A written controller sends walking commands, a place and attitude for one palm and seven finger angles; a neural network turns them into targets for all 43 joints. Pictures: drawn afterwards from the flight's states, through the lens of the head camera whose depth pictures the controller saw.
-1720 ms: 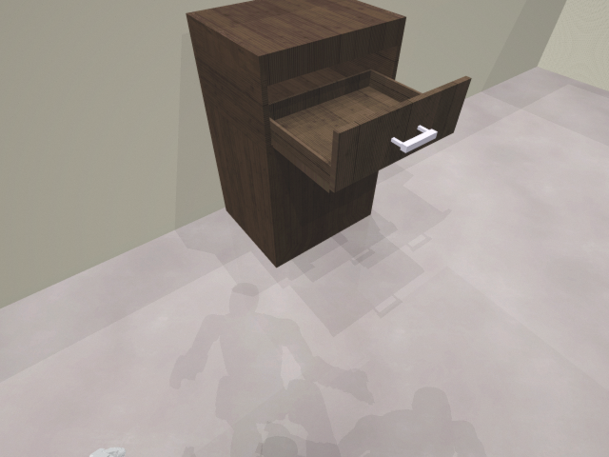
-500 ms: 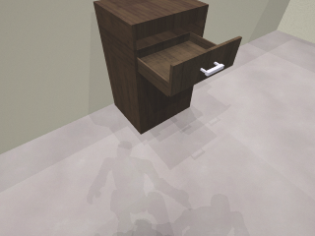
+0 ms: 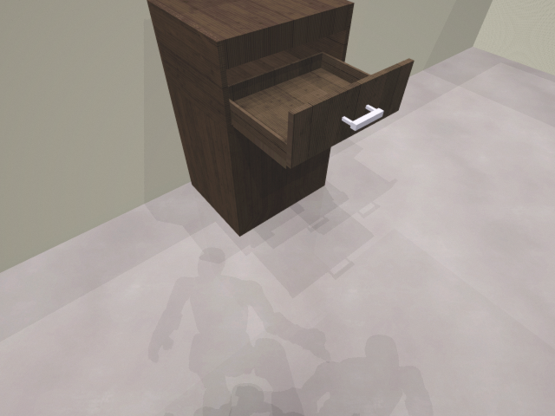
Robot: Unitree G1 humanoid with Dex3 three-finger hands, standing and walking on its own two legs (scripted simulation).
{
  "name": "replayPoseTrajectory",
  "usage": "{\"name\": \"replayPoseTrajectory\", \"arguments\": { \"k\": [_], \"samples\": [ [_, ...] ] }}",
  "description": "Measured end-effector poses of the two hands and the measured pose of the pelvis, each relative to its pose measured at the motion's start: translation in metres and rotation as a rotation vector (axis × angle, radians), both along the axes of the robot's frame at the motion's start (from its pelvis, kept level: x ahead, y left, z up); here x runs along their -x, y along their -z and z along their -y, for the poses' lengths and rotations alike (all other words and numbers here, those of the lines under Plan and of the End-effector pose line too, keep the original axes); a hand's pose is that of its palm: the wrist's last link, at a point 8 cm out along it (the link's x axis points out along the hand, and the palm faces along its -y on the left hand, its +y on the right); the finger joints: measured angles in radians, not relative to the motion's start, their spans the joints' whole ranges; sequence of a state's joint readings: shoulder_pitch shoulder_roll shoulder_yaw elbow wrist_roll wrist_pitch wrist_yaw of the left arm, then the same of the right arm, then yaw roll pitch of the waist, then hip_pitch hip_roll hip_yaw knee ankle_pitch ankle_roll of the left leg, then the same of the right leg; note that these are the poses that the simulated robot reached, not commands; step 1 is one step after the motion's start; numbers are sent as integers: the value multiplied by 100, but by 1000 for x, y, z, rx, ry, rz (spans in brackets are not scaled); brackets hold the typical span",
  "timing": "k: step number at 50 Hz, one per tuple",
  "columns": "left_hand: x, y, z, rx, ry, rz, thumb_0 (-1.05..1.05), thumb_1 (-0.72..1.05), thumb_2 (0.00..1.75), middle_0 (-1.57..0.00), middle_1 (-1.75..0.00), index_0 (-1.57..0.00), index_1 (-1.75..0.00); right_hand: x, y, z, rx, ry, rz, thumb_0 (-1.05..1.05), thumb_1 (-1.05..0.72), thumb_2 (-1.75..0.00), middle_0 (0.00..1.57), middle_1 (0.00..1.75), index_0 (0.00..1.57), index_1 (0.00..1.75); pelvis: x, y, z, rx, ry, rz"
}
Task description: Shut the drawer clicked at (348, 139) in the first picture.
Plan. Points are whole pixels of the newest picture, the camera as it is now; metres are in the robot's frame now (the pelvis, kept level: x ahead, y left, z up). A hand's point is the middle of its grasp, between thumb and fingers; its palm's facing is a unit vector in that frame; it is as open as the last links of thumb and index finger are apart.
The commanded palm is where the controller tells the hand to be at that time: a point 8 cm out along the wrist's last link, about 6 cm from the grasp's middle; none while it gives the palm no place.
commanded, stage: walk to a spot facing it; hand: left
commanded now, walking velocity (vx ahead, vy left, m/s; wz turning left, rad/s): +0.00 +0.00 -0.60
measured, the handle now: (362, 116) +0.94 -0.18 -0.08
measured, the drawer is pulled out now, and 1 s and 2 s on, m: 0.30 0.30 0.30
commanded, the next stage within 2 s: none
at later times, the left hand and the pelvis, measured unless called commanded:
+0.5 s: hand out of the picture +0.04 +0.14 -0.16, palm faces -0.19 -0.95 -0.26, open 7.4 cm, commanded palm none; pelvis -0.03 -0.05 +0.00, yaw -16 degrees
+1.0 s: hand (178, 406) +0.17 +0.18 -0.17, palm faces -0.45 -0.87 -0.19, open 7.4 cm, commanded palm none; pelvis +0.04 +0.01 +0.00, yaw -33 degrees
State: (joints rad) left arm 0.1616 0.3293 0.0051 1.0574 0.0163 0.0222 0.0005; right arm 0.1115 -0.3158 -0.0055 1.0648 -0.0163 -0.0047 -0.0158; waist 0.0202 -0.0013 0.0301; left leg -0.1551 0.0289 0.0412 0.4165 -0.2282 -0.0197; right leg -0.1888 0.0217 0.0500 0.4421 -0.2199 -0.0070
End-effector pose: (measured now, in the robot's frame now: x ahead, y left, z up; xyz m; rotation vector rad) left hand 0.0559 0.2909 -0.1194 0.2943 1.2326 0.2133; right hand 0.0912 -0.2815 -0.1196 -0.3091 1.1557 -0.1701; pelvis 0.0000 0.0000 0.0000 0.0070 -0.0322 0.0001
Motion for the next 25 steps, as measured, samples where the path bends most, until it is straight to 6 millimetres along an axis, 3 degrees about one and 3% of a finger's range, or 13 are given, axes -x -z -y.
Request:
{"name": "replayPoseTrajectory", "arguments": {
  "k": [8,14,20,25],
  "samples": [
    [2,18,34,49,65,-55,1,91,89,-20,-30,-20,-30,41,24,-12,-77,106,-8,1,-90,-90,20,30,21,30,11,13,9,-37,99,7],
    [7,23,71,46,111,-54,1,91,89,-20,-30,-20,-30,77,55,2,-143,197,-56,1,-90,-90,20,30,21,30,18,27,31,-32,165,8],
    [19,11,96,62,123,-87,1,91,89,-20,-30,-20,-30,96,39,16,-148,257,-82,1,-91,-90,20,30,21,30,27,10,45,-42,212,-15],
    [16,5,105,71,165,-102,1,91,89,-20,-30,-20,-30,105,24,30,-115,317,-45,1,-91,-90,20,30,21,30,30,1,48,-47,271,-38]
  ]
}}
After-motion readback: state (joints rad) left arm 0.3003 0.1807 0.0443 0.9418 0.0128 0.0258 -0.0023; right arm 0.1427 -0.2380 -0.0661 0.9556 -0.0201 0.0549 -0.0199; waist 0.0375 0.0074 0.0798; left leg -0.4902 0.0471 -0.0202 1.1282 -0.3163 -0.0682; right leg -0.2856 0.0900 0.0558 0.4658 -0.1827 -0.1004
